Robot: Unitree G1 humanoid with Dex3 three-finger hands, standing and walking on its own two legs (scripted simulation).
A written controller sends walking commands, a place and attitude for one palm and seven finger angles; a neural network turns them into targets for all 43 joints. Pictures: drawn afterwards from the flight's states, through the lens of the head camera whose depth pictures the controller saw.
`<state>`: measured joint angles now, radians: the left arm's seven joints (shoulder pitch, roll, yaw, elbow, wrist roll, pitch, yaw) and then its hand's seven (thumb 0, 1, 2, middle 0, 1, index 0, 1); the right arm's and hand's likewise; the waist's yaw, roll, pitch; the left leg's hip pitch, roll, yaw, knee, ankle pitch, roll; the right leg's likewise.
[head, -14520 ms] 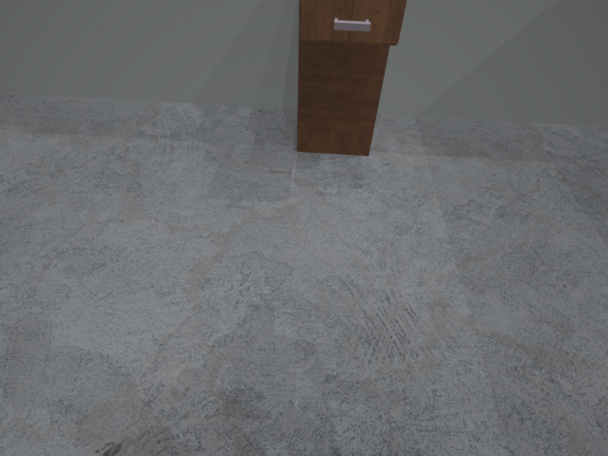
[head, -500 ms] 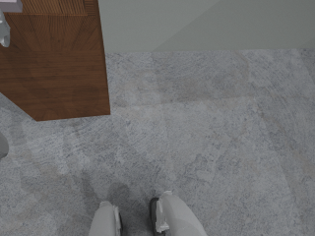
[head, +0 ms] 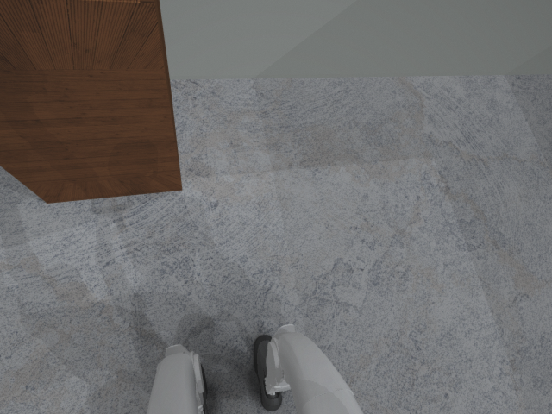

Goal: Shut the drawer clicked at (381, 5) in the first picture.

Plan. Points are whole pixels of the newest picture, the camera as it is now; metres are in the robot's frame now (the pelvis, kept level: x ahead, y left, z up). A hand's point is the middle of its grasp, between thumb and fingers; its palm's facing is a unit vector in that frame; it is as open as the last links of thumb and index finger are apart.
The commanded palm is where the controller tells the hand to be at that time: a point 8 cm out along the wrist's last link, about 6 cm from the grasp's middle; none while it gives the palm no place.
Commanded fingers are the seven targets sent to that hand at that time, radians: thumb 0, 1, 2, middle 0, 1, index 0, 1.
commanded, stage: pull the fist back off the drawer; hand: left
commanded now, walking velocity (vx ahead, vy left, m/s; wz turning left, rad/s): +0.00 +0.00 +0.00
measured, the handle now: out of the picture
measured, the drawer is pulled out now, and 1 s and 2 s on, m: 0.00 0.00 0.00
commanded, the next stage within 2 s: draw the hand back to the body in 0.40 s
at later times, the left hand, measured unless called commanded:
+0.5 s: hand out of the picture +0.55 +0.24 +0.11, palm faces +0.05 -1.00 -0.01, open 3.3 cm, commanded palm +0.52 +0.28 +0.11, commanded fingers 0.00 0.90 0.90 -1.40 -1.60 -1.40 -1.60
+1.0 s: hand out of the picture +0.41 +0.23 +0.17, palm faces +0.04 -1.00 -0.02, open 3.3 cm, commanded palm +0.37 +0.28 +0.17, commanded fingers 0.00 0.90 0.90 -1.40 -1.60 -1.40 -1.60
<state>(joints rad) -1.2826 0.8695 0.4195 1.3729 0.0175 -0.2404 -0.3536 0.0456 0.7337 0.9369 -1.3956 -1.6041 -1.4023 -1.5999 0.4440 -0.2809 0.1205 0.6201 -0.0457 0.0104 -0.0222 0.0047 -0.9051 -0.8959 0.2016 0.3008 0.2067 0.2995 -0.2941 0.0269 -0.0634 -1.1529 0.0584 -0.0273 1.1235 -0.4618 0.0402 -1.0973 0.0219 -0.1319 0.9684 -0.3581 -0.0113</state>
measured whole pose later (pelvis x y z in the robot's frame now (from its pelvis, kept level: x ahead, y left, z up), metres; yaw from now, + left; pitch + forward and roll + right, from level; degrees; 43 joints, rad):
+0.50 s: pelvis +0.04 +0.00 +0.03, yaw -1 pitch +23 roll -4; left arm -0.88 0.64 0.49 1.12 -0.09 -0.32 -0.34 0.01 0.89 0.90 -1.40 -1.60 -1.40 -1.60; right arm 0.43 -0.27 0.06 0.59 -0.02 0.09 0.01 0.01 -0.91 -0.90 0.20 0.30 0.21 0.30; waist -0.19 0.02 -0.10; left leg -0.90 0.06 0.03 0.99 -0.49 0.04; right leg -0.88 0.03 -0.07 0.87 -0.38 0.00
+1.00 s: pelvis +0.05 -0.01 +0.06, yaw +2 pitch +10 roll -2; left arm -0.31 0.40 0.35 0.52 -0.27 -0.18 -0.34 0.01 0.90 0.90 -1.40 -1.60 -1.40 -1.60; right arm 0.30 -0.26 0.04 0.55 0.05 0.02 -0.03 0.01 -0.91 -0.90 0.20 0.30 0.20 0.30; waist -0.05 0.04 -0.12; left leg -0.53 0.03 0.03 0.77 -0.42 0.02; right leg -0.53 0.01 -0.07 0.70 -0.35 -0.01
